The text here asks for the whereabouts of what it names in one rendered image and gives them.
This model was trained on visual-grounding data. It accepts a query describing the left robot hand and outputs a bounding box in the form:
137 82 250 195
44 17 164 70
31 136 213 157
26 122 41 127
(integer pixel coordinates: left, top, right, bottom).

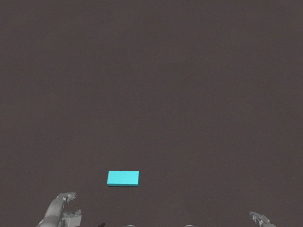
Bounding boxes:
44 192 82 227

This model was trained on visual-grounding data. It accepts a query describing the carton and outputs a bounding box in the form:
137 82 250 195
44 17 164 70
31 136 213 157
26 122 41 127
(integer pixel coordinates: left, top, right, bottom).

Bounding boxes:
107 171 140 186

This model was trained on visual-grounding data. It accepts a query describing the left robot arm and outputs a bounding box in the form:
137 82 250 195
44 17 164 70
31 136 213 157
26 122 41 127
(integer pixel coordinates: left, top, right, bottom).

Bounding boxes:
36 215 62 227

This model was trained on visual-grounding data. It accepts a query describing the right robot hand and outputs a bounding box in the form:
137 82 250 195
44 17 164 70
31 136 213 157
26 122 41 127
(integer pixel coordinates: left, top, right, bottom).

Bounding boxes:
249 211 276 227

